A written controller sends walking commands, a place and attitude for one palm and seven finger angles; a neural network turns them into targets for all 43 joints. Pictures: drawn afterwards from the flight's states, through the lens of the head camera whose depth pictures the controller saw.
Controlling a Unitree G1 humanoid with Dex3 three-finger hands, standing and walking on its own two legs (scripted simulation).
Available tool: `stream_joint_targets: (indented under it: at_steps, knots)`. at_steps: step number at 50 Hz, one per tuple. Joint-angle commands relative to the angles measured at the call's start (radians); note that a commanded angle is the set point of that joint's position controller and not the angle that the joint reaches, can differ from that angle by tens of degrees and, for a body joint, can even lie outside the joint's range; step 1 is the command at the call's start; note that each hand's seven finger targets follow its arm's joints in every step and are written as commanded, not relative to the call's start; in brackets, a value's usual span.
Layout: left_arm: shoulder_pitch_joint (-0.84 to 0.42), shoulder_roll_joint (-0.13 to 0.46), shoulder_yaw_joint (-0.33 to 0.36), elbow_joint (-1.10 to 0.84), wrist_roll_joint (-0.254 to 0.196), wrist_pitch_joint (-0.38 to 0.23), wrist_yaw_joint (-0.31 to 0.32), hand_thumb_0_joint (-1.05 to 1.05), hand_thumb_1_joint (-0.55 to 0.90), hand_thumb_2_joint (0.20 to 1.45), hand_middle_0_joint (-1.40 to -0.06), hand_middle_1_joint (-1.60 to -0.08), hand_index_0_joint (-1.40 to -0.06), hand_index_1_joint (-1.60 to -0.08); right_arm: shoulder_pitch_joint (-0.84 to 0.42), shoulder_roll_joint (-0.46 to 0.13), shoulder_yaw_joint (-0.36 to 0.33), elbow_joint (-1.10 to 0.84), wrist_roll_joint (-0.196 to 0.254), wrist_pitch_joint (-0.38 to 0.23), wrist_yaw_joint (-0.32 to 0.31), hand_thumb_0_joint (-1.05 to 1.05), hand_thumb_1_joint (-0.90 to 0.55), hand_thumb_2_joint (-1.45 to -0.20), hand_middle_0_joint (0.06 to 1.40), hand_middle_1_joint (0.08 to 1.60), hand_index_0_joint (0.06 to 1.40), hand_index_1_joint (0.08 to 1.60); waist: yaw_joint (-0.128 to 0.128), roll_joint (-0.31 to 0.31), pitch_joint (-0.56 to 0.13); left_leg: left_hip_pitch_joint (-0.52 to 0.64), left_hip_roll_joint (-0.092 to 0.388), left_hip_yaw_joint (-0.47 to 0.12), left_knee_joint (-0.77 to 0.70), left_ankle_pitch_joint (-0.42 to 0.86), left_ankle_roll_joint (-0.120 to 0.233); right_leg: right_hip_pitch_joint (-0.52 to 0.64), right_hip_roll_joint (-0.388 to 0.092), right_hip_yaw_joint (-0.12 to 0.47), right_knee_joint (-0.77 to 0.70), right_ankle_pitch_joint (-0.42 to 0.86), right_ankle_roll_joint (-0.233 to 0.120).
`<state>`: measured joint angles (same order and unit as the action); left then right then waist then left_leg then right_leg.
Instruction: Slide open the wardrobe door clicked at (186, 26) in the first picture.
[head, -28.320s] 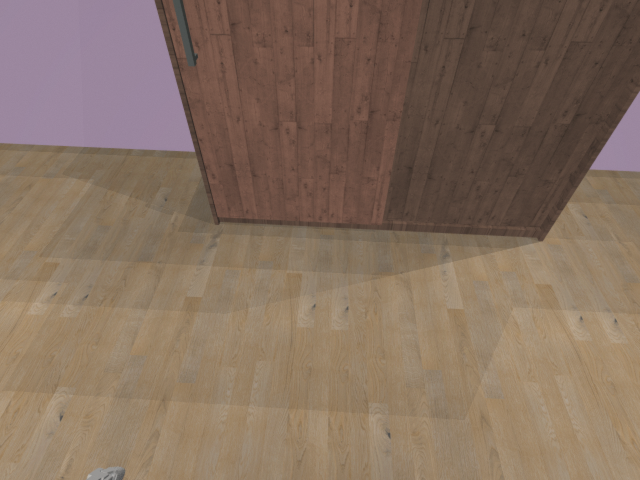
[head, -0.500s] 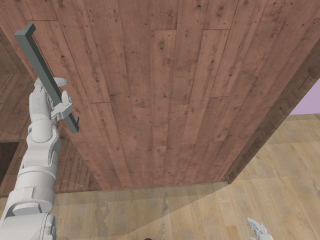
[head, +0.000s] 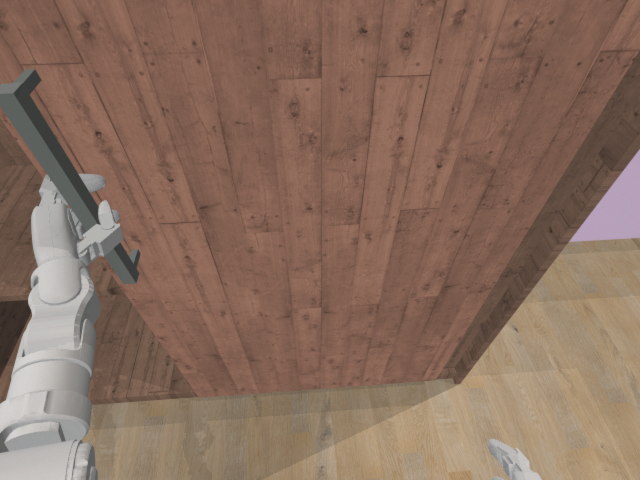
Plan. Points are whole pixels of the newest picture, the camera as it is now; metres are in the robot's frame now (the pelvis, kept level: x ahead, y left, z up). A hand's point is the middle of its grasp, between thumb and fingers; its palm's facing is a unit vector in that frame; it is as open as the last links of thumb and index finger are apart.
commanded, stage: stop walking and hold the door there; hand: left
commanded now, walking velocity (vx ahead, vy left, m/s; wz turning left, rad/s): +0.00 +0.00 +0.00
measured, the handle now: (89, 196) +0.41 +0.34 +0.13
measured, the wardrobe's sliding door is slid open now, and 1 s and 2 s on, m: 0.63 0.63 0.63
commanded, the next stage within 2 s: loosen the grip on the handle in 0.32 s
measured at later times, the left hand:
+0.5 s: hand (105, 226) +0.38 +0.31 +0.11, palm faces +0.47 -0.86 -0.20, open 6.2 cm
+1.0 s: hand (105, 227) +0.37 +0.31 +0.11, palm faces +0.49 -0.84 -0.22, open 14.1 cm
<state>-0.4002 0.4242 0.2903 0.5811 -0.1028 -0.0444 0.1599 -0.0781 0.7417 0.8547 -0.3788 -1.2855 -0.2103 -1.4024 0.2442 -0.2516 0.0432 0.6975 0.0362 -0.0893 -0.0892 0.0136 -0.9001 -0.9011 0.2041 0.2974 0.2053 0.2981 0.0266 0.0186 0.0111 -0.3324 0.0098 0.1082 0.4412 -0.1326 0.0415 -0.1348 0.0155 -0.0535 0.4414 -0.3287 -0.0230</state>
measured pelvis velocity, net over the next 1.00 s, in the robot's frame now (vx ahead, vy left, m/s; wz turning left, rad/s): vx -0.04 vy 0.01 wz -0.01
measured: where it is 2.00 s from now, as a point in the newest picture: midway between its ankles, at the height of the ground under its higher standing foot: outside the picture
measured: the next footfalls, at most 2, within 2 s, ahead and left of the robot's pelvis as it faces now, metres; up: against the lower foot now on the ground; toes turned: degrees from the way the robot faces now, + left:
none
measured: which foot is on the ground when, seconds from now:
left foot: down 0.00-1.00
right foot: down 0.00-1.00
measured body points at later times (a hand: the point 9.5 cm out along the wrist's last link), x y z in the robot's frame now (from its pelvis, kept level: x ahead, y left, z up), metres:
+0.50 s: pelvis +0.00 -0.01 -0.01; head +0.02 +0.00 +0.44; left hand +0.34 +0.35 +0.12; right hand +0.14 -0.26 -0.10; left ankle +0.06 +0.09 -0.74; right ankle -0.06 -0.10 -0.74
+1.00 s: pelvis -0.04 +0.01 -0.02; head -0.02 +0.02 +0.43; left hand +0.34 +0.35 +0.13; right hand +0.04 -0.26 -0.13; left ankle +0.06 +0.09 -0.74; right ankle -0.06 -0.10 -0.74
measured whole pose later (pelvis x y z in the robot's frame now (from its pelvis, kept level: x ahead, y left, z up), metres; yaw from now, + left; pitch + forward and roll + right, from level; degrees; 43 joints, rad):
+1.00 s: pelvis -0.04 +0.01 -0.02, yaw +0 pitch +3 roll -2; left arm -0.53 0.47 0.37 0.70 0.02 -0.07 0.15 -0.01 -0.51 0.22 -0.31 -1.22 -0.30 -1.23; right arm 0.33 -0.25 0.02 0.74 0.02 -0.10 -0.10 0.01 -0.90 -0.90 0.20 0.30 0.20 0.30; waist -0.04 0.01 -0.03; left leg -0.51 0.01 0.05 0.61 -0.15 0.05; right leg -0.32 0.04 -0.06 0.63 -0.36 -0.03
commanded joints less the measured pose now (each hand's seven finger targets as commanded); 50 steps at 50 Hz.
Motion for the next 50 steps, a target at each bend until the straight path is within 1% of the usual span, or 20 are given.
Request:
stream_joint_targets:
  at_steps: [1,10,15,20,21,22,23,24,25,27,28,29,30,33,34,36,40,41,45,50]
  knots:
    - [-0.292,0.131,-0.086,-0.278,0.057,-0.100,-0.046,0.000,0.900,0.900,-0.450,-1.400,-0.450,-1.400,-0.031,-0.158,-0.058,-0.128,0.002,-0.023,-0.025,0.000,-0.900,-0.900,0.200,0.300,0.200,0.300,-0.051,0.082,-0.322,0.284,0.201,-0.171,0.034,0.331,0.003,-0.053,-0.129,0.105,0.003,0.319,0.002]
    - [-0.205,0.150,-0.052,-0.276,0.053,-0.100,-0.038,0.000,0.900,0.900,-0.450,-1.400,-0.450,-1.400,-0.039,-0.153,-0.060,-0.147,0.009,0.008,-0.035,0.000,-0.900,-0.900,0.200,0.300,0.200,0.300,-0.049,0.037,-0.294,0.217,0.179,-0.132,0.089,0.375,0.001,-0.012,-0.160,0.120,0.030,0.503,0.008]
    - [-0.180,0.161,-0.035,-0.270,0.054,-0.103,-0.036,0.000,0.900,0.900,-0.450,-1.400,-0.450,-1.400,-0.040,-0.157,-0.063,-0.148,0.007,0.017,-0.038,0.000,-0.900,-0.900,0.200,0.300,0.200,0.300,-0.048,0.039,-0.282,0.224,0.182,-0.137,0.079,0.380,0.007,-0.026,-0.148,0.108,0.034,0.477,0.015]
    - [-0.171,0.164,-0.030,-0.247,0.055,-0.105,-0.036,0.000,0.900,0.900,-0.450,-1.400,-0.450,-1.400,-0.041,-0.163,-0.063,-0.147,0.002,0.018,-0.039,0.000,-0.900,-0.900,0.200,0.300,0.200,0.300,-0.046,0.065,-0.255,0.215,0.196,-0.170,0.037,0.297,0.015,-0.054,-0.126,0.102,0.011,0.318,0.016]
    - [-0.802,0.986,0.650,-0.272,0.170,-0.148,-0.015,0.000,0.900,0.900,-0.450,-1.400,-0.450,-1.400,0.013,-0.226,-0.172,-0.174,-0.024,-0.018,0.008,0.000,-0.900,-0.900,0.200,0.300,0.200,0.300,0.008,-0.108,-0.030,0.109,0.124,-0.130,0.115,0.221,0.039,-0.255,-0.124,0.189,-0.114,0.381,0.027]
    - [-0.654,0.336,0.185,0.059,0.182,-0.022,-0.095,0.000,0.779,0.842,-0.450,-1.400,-0.450,-1.400,-0.058,-0.172,-0.112,-0.120,-0.077,-0.050,0.012,0.000,-0.900,-0.900,0.200,0.300,0.200,0.300,-0.093,-0.137,-0.299,0.212,0.006,-0.061,0.044,0.478,0.023,-0.164,-0.005,0.013,0.108,0.706,-0.023]
    - [-0.425,0.281,0.267,-0.023,0.137,-0.012,-0.134,0.000,0.658,0.783,-0.450,-1.400,-0.450,-1.400,0.028,-0.182,-0.143,-0.129,-0.018,-0.056,0.012,0.000,-0.900,-0.900,0.200,0.300,0.200,0.300,-0.044,-0.108,-0.414,0.332,0.021,-0.100,0.106,0.681,0.025,-0.231,0.016,-0.026,0.139,0.607,0.010]
    - [-0.343,0.246,0.240,-0.111,0.102,-0.027,-0.162,0.000,0.538,0.725,-0.450,-1.400,-0.450,-1.400,-0.005,-0.167,-0.135,-0.137,-0.024,-0.073,0.019,0.000,-0.900,-0.900,0.200,0.300,0.200,0.300,0.036,0.120,-0.493,0.443,0.035,-0.099,0.125,0.780,-0.005,-0.208,-0.003,0.008,0.095,0.507,0.002]
    - [-0.356,0.322,0.274,-0.198,0.085,-0.044,-0.145,0.000,0.417,0.667,-0.450,-1.400,-0.450,-1.400,0.004,-0.182,-0.133,-0.118,-0.035,-0.063,0.025,0.000,-0.900,-0.900,0.200,0.300,0.200,0.300,0.027,0.205,-0.470,0.483,0.048,-0.119,0.113,0.644,-0.013,-0.260,-0.001,0.019,0.054,0.330,0.006]
    - [-0.435,0.228,0.132,-0.195,0.141,-0.047,-0.102,0.000,0.175,0.550,-0.450,-1.400,-0.450,-1.400,-0.012,-0.165,-0.119,-0.128,-0.038,-0.047,0.029,0.000,-0.900,-0.900,0.200,0.300,0.200,0.300,-0.031,0.128,-0.346,0.358,0.034,-0.118,0.101,0.299,-0.003,-0.326,0.006,0.008,0.045,0.224,-0.002]
    - [-0.446,0.227,0.120,-0.172,0.147,-0.046,-0.082,0.000,0.054,0.492,-0.450,-1.400,-0.450,-1.400,-0.008,-0.171,-0.113,-0.127,-0.033,-0.041,0.028,0.000,-0.900,-0.900,0.200,0.300,0.200,0.300,-0.044,0.112,-0.307,0.315,0.030,-0.123,0.092,0.175,0.003,-0.349,0.003,0.010,0.040,0.186,0.000]
    - [-0.454,0.230,0.130,-0.149,0.139,-0.051,-0.066,0.000,-0.067,0.433,-0.450,-1.400,-0.450,-1.400,-0.009,-0.176,-0.112,-0.125,-0.032,-0.036,0.020,0.000,-0.900,-0.900,0.200,0.300,0.200,0.300,-0.051,0.022,-0.291,0.268,0.028,-0.129,0.093,0.126,0.013,-0.325,0.001,0.009,0.032,0.186,-0.001]
    - [-0.467,0.273,0.148,-0.143,0.133,-0.056,-0.055,0.000,-0.188,0.375,-0.450,-1.400,-0.450,-1.400,-0.004,-0.185,-0.111,-0.124,-0.029,-0.029,0.014,0.000,-0.900,-0.900,0.200,0.300,0.200,0.300,-0.047,0.002,-0.326,0.245,0.024,-0.126,0.085,0.066,0.012,-0.318,0.001,0.020,0.035,0.154,0.005]
    - [-0.556,0.284,0.095,-0.091,0.145,-0.064,-0.033,0.000,-0.550,0.200,-0.423,-1.367,-0.423,-1.367,-0.027,-0.172,-0.089,-0.125,-0.015,-0.025,-0.001,0.000,-0.900,-0.900,0.200,0.300,0.200,0.300,-0.064,0.062,-0.266,0.183,0.019,-0.143,0.049,-0.184,0.008,-0.377,-0.005,0.033,0.025,-0.018,0.008]
    - [-0.603,0.284,0.087,-0.083,0.150,-0.076,-0.022,0.000,-0.550,0.200,-0.410,-1.350,-0.410,-1.350,-0.026,-0.171,-0.085,-0.119,-0.015,-0.026,-0.008,0.000,-0.900,-0.900,0.200,0.300,0.200,0.300,-0.071,0.058,-0.253,0.167,0.018,-0.154,0.046,-0.230,0.011,-0.380,-0.008,0.038,0.021,-0.040,0.006]
    - [-0.633,0.276,0.058,-0.069,0.158,-0.087,-0.008,0.000,-0.550,0.200,-0.383,-1.317,-0.383,-1.317,-0.017,-0.169,-0.084,-0.112,-0.015,-0.034,-0.011,0.000,-0.900,-0.900,0.200,0.300,0.200,0.300,-0.074,0.086,-0.275,0.176,0.021,-0.166,0.039,-0.286,0.006,-0.402,-0.004,0.036,0.030,-0.088,0.005]
    - [-0.653,0.274,0.061,-0.032,0.133,-0.107,0.006,0.000,-0.550,0.200,-0.330,-1.250,-0.330,-1.250,0.000,-0.174,-0.082,-0.090,-0.018,-0.046,-0.019,0.000,-0.900,-0.900,0.200,0.300,0.200,0.300,-0.074,0.051,-0.279,0.145,0.021,-0.178,0.056,-0.311,0.008,-0.398,-0.003,0.040,0.032,-0.104,0.004]
    - [-0.570,0.432,0.201,-0.058,0.135,-0.109,0.007,0.000,-0.550,0.200,-0.317,-1.233,-0.317,-1.233,0.004,-0.181,-0.090,-0.093,-0.020,-0.043,-0.022,0.000,-0.900,-0.900,0.200,0.300,0.200,0.300,-0.019,0.066,-0.331,0.140,0.024,-0.172,0.053,-0.286,0.006,-0.338,-0.005,0.047,0.031,-0.106,-0.001]
    - [-0.590,0.320,0.095,-0.103,0.123,-0.105,-0.003,0.000,-0.550,0.200,-0.263,-1.167,-0.263,-1.167,-0.016,-0.163,-0.072,-0.105,-0.016,-0.054,-0.029,0.000,-0.900,-0.900,0.200,0.300,0.200,0.300,-0.049,0.079,-0.265,0.130,0.023,-0.170,0.051,-0.297,0.012,-0.364,-0.002,0.044,0.029,-0.102,0.004]
    - [-0.491,0.303,0.117,-0.158,0.101,-0.081,0.003,0.000,-0.550,0.200,-0.250,-1.150,-0.250,-1.150,0.002,-0.167,-0.075,-0.106,-0.021,-0.070,-0.034,0.000,-0.900,-0.900,0.200,0.300,0.200,0.300,-0.040,0.064,-0.297,0.166,0.028,-0.181,0.058,-0.212,0.015,-0.340,0.002,0.035,0.040,-0.009,0.002]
